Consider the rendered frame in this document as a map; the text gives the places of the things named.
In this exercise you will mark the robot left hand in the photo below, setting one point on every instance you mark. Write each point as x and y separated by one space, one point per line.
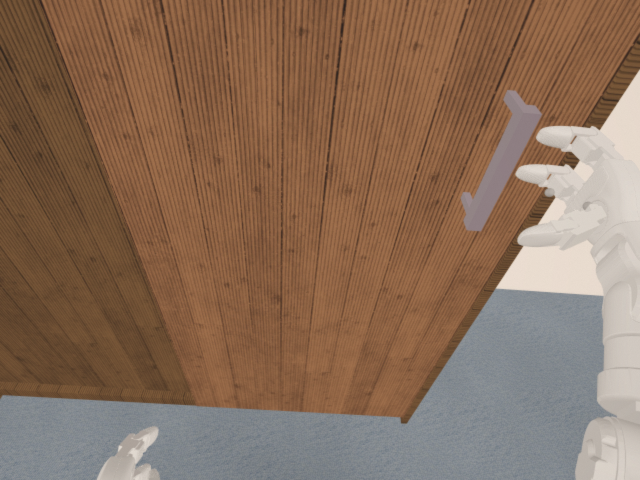
122 465

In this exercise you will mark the robot right hand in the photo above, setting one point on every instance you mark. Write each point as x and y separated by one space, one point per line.
613 188

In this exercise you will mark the robot right forearm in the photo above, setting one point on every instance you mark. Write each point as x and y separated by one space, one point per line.
617 256

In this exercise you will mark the handle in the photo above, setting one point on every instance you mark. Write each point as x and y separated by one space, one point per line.
515 137

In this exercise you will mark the wardrobe door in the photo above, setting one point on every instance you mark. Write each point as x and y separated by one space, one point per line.
76 307
290 172

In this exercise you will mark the robot right upper arm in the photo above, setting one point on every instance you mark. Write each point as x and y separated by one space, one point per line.
610 451

